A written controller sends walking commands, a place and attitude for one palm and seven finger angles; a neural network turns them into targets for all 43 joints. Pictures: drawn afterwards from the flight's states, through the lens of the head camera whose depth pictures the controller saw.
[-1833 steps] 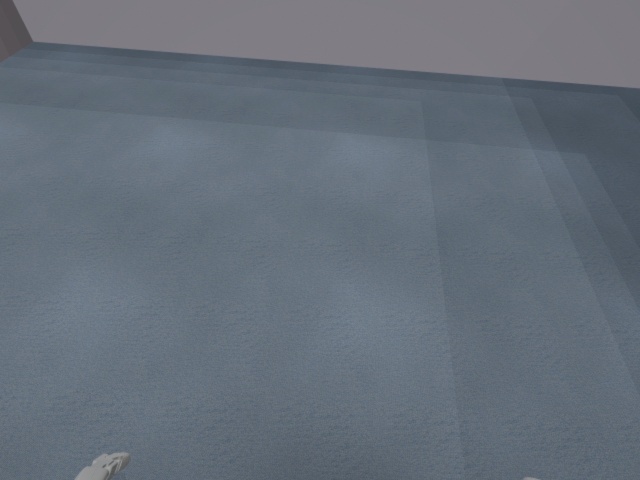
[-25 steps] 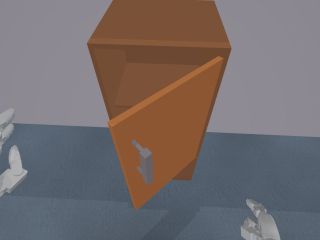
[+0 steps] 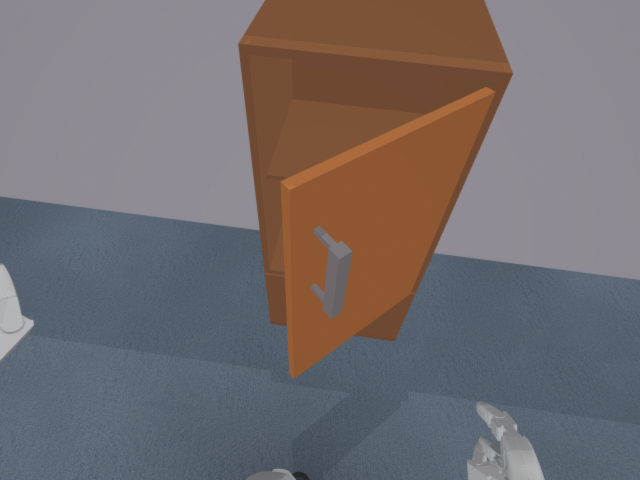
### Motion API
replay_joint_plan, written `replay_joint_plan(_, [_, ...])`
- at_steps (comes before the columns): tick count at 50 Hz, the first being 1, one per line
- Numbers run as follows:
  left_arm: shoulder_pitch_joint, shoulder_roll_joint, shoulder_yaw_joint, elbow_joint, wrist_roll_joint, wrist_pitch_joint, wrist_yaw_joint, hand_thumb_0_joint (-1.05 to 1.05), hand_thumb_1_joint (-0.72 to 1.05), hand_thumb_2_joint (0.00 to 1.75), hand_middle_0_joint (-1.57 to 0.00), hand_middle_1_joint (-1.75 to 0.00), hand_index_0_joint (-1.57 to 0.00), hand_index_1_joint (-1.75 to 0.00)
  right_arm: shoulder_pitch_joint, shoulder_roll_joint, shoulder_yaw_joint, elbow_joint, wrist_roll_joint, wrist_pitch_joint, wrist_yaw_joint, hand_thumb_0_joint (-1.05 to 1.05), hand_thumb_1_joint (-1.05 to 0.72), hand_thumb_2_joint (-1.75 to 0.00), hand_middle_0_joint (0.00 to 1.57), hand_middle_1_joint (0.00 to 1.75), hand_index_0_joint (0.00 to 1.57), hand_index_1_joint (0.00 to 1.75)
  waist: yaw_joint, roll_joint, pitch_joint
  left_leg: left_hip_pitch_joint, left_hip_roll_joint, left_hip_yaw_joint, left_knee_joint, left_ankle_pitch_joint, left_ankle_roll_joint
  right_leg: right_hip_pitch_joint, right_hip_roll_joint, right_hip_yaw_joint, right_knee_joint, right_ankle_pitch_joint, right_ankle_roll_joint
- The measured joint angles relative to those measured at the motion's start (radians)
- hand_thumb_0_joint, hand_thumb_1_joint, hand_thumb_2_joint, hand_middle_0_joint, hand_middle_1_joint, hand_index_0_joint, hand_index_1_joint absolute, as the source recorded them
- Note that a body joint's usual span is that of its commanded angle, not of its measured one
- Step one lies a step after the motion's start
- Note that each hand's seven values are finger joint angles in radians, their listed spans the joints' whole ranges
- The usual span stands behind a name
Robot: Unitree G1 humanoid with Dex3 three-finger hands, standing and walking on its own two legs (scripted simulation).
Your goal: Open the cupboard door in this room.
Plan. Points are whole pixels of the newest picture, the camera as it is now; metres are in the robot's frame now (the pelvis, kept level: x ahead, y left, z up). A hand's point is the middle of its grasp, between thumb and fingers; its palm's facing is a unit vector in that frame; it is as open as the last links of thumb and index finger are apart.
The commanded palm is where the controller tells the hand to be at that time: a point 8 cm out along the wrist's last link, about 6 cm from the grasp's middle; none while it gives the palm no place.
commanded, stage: step back with the hand held close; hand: left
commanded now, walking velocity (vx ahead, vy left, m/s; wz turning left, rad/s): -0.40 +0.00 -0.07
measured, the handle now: (327, 274) +0.40 +0.02 +0.00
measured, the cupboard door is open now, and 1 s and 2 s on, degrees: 45 45 45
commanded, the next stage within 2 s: stop stepping back and stand still in 0.42 s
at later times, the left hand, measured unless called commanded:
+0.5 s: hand out of the picture +0.15 +0.28 +0.17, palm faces +0.39 -0.80 -0.45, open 7.4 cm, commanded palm +0.06 +0.31 +0.19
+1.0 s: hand out of the picture +0.07 +0.23 +0.17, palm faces +0.41 -0.82 -0.41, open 7.4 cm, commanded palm +0.03 +0.27 +0.19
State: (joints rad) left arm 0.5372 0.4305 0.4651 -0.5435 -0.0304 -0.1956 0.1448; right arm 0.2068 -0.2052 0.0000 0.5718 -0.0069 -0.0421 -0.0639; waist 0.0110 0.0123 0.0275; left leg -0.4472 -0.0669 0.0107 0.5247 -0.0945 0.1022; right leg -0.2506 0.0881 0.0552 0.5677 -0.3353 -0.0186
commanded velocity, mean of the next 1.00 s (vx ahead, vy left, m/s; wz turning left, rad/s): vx -0.11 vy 0.02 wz -0.04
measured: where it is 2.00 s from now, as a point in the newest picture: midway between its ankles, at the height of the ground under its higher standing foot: outside the picture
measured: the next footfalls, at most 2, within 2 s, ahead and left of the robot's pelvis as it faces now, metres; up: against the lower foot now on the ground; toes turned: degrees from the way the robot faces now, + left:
left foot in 0.40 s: +0.01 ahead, +0.10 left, +0.00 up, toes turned -1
right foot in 0.78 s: -0.17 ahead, -0.13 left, +0.00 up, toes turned -2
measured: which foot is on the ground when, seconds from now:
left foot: down 0.00-0.24, up 0.26-0.38, down 0.40-0.80, up 0.82-1.00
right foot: down 0.00-0.40, up 0.42-0.76, down 0.78-1.00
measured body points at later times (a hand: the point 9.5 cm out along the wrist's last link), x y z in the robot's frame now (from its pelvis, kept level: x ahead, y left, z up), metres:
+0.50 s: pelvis -0.08 +0.01 +0.01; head -0.03 +0.06 +0.45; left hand +0.12 +0.32 +0.19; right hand +0.10 -0.23 -0.06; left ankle -0.03 +0.10 -0.73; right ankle -0.07 -0.11 -0.69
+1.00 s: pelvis -0.14 -0.02 +0.01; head -0.16 -0.01 +0.46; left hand +0.04 +0.28 +0.19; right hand -0.04 -0.29 -0.09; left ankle -0.12 +0.10 -0.72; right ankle -0.25 -0.09 -0.73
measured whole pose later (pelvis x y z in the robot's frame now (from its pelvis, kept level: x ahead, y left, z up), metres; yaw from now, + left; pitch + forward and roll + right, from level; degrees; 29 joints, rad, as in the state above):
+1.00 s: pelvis -0.14 -0.02 +0.01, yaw -5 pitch +0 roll +1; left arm 0.54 0.38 0.40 -0.43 -0.04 -0.18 0.16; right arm 0.31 -0.25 -0.01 0.70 0.01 -0.09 -0.06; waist 0.02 -0.02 -0.08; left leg -0.33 0.01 0.04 0.64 -0.25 0.03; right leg -0.05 0.03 -0.04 0.45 -0.40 -0.05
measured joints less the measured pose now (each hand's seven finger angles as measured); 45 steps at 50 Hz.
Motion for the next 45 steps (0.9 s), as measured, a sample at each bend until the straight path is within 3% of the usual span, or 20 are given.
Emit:
replay_joint_plan(6, [0.008, -0.002, -0.027, -0.011, -0.016, 0.000, -0.008, 0.01, 0.89, 0.90, -0.21, -0.30, -0.21, -0.31, -0.054, 0.014, 0.001, 0.015, 0.004, -0.012, 0.016, 0.01, -0.90, -0.89, 0.21, 0.30, 0.20, 0.30, 0.012, 0.004, 0.037, -0.014, 0.022, -0.003, -0.047, 0.051, -0.015, -0.028, 0.016, -0.009, -0.024, 0.059, -0.002])
replay_joint_plan(11, [0.012, 0.012, -0.039, -0.035, -0.013, 0.003, -0.014, 0.01, 0.88, 0.90, -0.22, -0.30, -0.21, -0.31, -0.064, 0.016, -0.007, 0.012, 0.000, -0.011, 0.020, 0.01, -0.90, -0.89, 0.21, 0.30, 0.20, 0.30, 0.004, -0.005, 0.028, -0.051, 0.032, 0.004, -0.010, -0.058, -0.043, -0.052, 0.014, -0.026, -0.022, 0.058, -0.016])
replay_joint_plan(14, [0.021, 0.018, -0.041, -0.052, -0.011, -0.018, -0.002, 0.01, 0.88, 0.90, -0.22, -0.30, -0.21, -0.31, -0.054, 0.011, -0.017, 0.029, 0.000, -0.007, 0.027, 0.01, -0.90, -0.89, 0.21, 0.30, 0.20, 0.30, 0.002, -0.023, 0.007, -0.093, 0.024, -0.009, 0.156, -0.199, -0.096, -0.053, 0.003, -0.029, -0.036, 0.101, -0.014])
replay_joint_plan(17, [0.025, 0.019, -0.042, -0.044, 0.000, -0.026, 0.004, 0.01, 0.88, 0.90, -0.22, -0.30, -0.22, -0.31, -0.024, 0.012, -0.025, 0.054, 0.000, 0.018, 0.025, 0.01, -0.90, -0.89, 0.21, 0.30, 0.20, 0.30, -0.001, -0.062, -0.041, -0.049, 0.026, -0.014, 0.304, -0.268, -0.112, -0.053, -0.016, -0.012, -0.055, 0.106, 0.000])
replay_joint_plan(20, [-0.008, 0.020, -0.031, -0.035, 0.000, -0.024, 0.012, 0.01, 0.88, 0.90, -0.22, -0.30, -0.21, -0.31, -0.013, -0.010, -0.022, 0.043, 0.005, 0.021, 0.005, 0.01, -0.90, -0.89, 0.20, 0.30, 0.20, 0.30, -0.019, -0.064, -0.051, 0.082, 0.059, -0.040, 0.080, -0.147, -0.100, -0.100, -0.020, -0.018, -0.027, 0.106, 0.017])
replay_joint_plan(22, [-0.063, 0.033, -0.018, -0.011, 0.001, -0.023, 0.014, 0.01, 0.88, 0.90, -0.22, -0.30, -0.21, -0.31, -0.043, -0.001, -0.034, 0.052, 0.000, 0.005, -0.005, 0.01, -0.90, -0.89, 0.20, 0.30, 0.20, 0.30, -0.018, -0.089, 0.001, 0.070, 0.036, -0.025, 0.072, -0.133, -0.065, -0.153, -0.029, 0.009, 0.082, 0.037, 0.021])
replay_joint_plan(24, [-0.068, 0.040, 0.002, 0.011, -0.011, -0.026, 0.009, 0.01, 0.88, 0.90, -0.21, -0.30, -0.21, -0.31, -0.068, 0.017, -0.034, 0.056, -0.006, -0.017, 0.004, 0.01, -0.90, -0.89, 0.20, 0.30, 0.20, 0.30, -0.014, -0.094, 0.033, 0.068, 0.043, -0.002, 0.052, -0.132, -0.049, -0.203, -0.010, 0.026, 0.233, -0.079, 0.024])
replay_joint_plan(26, [-0.043, 0.039, 0.005, -0.002, -0.022, -0.007, 0.002, 0.01, 0.89, 0.90, -0.21, -0.30, -0.21, -0.31, -0.070, 0.034, -0.028, 0.048, -0.012, -0.039, 0.017, 0.01, -0.90, -0.89, 0.20, 0.30, 0.20, 0.30, -0.019, -0.078, 0.045, 0.063, 0.065, 0.003, 0.022, -0.110, -0.047, -0.221, 0.010, 0.016, 0.343, -0.132, 0.032])
replay_joint_plan(29, [0.007, 0.034, -0.009, -0.075, -0.027, 0.012, -0.001, 0.01, 0.89, 0.90, -0.21, -0.30, -0.21, -0.31, -0.059, 0.059, -0.014, 0.041, -0.005, -0.065, 0.037, 0.01, -0.90, -0.89, 0.20, 0.30, 0.20, 0.30, -0.015, -0.068, 0.047, 0.061, 0.097, 0.018, -0.028, -0.065, -0.052, -0.194, 0.004, -0.020, 0.383, -0.125, 0.046])
replay_joint_plan(33, [0.080, 0.057, -0.010, -0.162, -0.033, 0.014, -0.005, 0.01, 0.89, 0.90, -0.21, -0.30, -0.21, -0.31, -0.031, 0.087, 0.012, 0.036, -0.002, -0.084, 0.044, 0.01, -0.90, -0.89, 0.21, 0.30, 0.20, 0.30, -0.024, -0.075, 0.019, 0.053, 0.119, 0.037, -0.077, -0.019, -0.064, -0.082, -0.026, -0.054, 0.253, -0.146, 0.053])
replay_joint_plan(38, [0.111, 0.105, 0.033, -0.116, -0.041, 0.021, 0.007, 0.01, 0.88, 0.90, -0.22, -0.30, -0.21, -0.31, 0.005, 0.092, 0.034, 0.024, -0.007, -0.078, 0.026, 0.01, -0.90, -0.89, 0.21, 0.31, 0.20, 0.30, -0.053, -0.081, -0.029, 0.029, 0.095, 0.043, -0.117, 0.024, -0.086, 0.126, -0.052, -0.107, -0.103, -0.105, 0.019])
replay_joint_plan(39, [0.120, 0.113, 0.046, -0.098, -0.043, 0.022, 0.010, 0.01, 0.88, 0.90, -0.22, -0.30, -0.21, -0.31, 0.007, 0.088, 0.036, 0.020, -0.008, -0.073, 0.026, 0.01, -0.90, -0.89, 0.21, 0.31, 0.20, 0.30, -0.052, -0.091, -0.038, 0.013, 0.082, 0.056, -0.102, 0.015, -0.092, 0.157, -0.063, -0.107, -0.170, -0.066, 0.003])
replay_joint_plan(41, [0.117, 0.081, 0.025, -0.047, -0.046, 0.025, 0.003, 0.01, 0.88, 0.90, -0.22, -0.30, -0.21, -0.31, 0.000, 0.057, 0.029, 0.044, -0.012, -0.054, 0.026, 0.01, -0.90, -0.89, 0.21, 0.31, 0.20, 0.30, -0.048, -0.040, -0.034, -0.013, 0.097, 0.032, -0.020, -0.058, -0.105, 0.164, -0.040, -0.113, -0.181, -0.016, -0.028])
replay_joint_plan(45, [0.131, 0.028, -0.018, 0.015, -0.037, 0.029, 0.003, 0.01, 0.88, 0.90, -0.22, -0.30, -0.22, -0.31, 0.058, 0.007, 0.013, 0.105, 0.004, -0.034, 0.027, 0.01, -0.90, -0.89, 0.21, 0.30, 0.20, 0.30, -0.003, -0.026, -0.098, -0.017, 0.075, 0.003, 0.236, -0.176, -0.108, 0.180, -0.040, -0.079, -0.179, -0.024, -0.038])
